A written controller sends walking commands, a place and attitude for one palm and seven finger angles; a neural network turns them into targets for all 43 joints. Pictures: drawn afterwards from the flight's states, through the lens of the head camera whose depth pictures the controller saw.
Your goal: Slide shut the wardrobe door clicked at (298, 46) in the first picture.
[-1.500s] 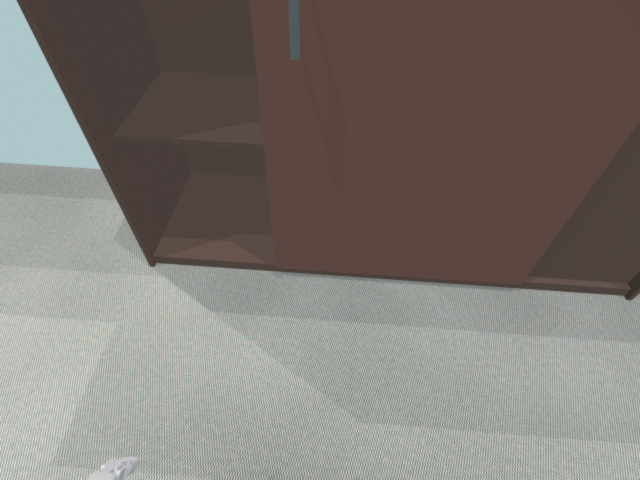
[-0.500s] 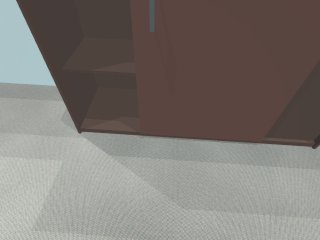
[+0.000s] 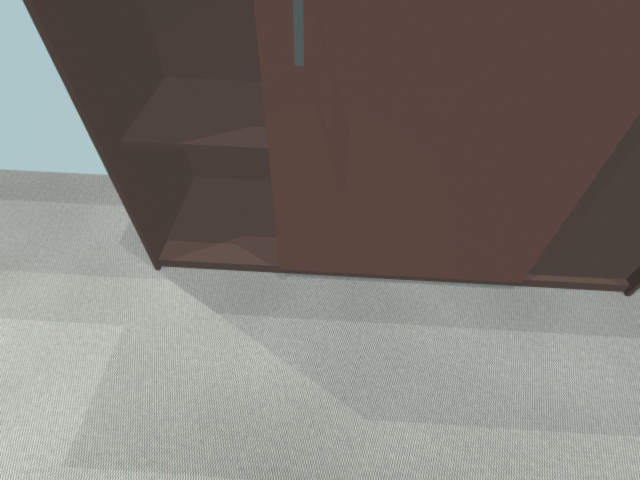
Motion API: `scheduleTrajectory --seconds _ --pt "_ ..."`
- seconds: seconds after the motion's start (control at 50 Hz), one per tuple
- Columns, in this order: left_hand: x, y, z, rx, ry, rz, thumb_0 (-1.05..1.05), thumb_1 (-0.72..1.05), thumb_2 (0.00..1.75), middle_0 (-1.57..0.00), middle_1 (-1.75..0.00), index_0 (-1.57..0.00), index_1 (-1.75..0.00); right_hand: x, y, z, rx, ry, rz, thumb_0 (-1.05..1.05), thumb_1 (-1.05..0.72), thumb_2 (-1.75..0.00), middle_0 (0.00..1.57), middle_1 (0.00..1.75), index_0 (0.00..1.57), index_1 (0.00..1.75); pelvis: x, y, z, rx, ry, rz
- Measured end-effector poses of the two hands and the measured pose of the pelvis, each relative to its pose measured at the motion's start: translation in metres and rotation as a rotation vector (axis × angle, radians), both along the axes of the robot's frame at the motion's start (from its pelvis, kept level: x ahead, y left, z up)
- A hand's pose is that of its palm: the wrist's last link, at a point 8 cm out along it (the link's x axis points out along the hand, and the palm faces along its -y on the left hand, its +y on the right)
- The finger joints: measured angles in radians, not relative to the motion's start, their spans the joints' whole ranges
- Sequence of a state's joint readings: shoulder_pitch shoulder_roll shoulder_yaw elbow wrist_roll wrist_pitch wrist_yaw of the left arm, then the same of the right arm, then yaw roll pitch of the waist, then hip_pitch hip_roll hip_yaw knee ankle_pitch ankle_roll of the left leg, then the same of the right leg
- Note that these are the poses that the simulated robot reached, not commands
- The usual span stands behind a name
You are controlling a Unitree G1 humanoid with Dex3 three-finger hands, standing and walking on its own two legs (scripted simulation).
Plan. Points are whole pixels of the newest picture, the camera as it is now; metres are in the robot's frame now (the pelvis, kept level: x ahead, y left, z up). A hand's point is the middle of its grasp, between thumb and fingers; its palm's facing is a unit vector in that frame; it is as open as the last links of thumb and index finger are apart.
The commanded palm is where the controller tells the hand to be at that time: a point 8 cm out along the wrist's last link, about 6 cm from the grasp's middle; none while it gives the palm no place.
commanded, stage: look at it before walking up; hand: right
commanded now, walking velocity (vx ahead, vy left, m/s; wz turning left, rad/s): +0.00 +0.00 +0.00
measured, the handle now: (299, 6) +0.93 +0.10 +0.21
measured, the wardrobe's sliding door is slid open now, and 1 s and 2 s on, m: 0.49 0.49 0.49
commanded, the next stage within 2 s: walk to a spot facing it in 0.04 s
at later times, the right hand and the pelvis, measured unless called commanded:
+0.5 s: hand out of the picture +0.07 -0.20 -0.18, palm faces -0.14 +0.96 -0.26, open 7.4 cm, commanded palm none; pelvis -0.02 +0.01 -0.02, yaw +9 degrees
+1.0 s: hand out of the picture +0.08 -0.18 -0.17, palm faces -0.31 +0.92 -0.23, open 7.4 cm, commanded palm none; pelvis -0.03 +0.00 -0.01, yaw +23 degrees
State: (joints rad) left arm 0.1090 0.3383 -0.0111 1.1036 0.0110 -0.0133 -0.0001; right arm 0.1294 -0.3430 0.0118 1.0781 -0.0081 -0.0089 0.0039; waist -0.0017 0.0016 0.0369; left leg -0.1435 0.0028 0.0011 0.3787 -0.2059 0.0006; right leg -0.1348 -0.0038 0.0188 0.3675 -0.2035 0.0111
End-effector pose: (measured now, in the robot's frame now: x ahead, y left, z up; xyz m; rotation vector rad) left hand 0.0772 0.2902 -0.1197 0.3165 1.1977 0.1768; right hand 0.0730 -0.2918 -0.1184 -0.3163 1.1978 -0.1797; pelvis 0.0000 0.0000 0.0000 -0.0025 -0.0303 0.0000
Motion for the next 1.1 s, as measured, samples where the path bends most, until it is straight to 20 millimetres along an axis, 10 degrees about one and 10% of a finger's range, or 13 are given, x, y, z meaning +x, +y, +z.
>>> scheduleTrajectory --seconds 0.3,0.62,0.9,1.1 --pt "-0.001 -0.004 -0.003 -0.003 -0.017 0.034 0.0 0.91 0.9 -0.2 -0.3 -0.21 -0.3 -0.002 0.004 -0.005 0.0 0.031 0.008 0.0 -0.91 -0.9 0.2 0.3 0.2 0.3 -0.001 0.0 -0.003 0.0 0.007 0.042" --pt "-0.085 -0.011 -0.056 -0.131 0.029 0.255 0.01 0.91 0.9 -0.2 -0.3 -0.21 -0.3 -0.005 0.073 -0.031 0.059 0.067 0.141 0.0 -0.91 -0.9 0.2 0.3 0.2 0.3 -0.024 0.023 -0.03 -0.021 0.004 0.216" --pt "-0.104 0.005 -0.016 -0.069 -0.051 0.372 0.01 0.91 0.9 -0.2 -0.3 -0.2 -0.3 0.0 0.083 -0.014 0.077 0.088 0.237 0.0 -0.91 -0.9 0.2 0.3 0.2 0.3 -0.037 0.017 -0.006 -0.029 0.048 0.35" --pt "-0.119 -0.037 0.003 0.002 -0.132 0.448 0.0 0.91 0.9 -0.2 -0.3 -0.2 -0.3 0.045 0.05 -0.033 0.124 0.066 0.327 0.0 -0.91 -0.9 0.2 0.3 0.2 0.3 -0.023 -0.023 -0.012 0.006 0.065 0.454"
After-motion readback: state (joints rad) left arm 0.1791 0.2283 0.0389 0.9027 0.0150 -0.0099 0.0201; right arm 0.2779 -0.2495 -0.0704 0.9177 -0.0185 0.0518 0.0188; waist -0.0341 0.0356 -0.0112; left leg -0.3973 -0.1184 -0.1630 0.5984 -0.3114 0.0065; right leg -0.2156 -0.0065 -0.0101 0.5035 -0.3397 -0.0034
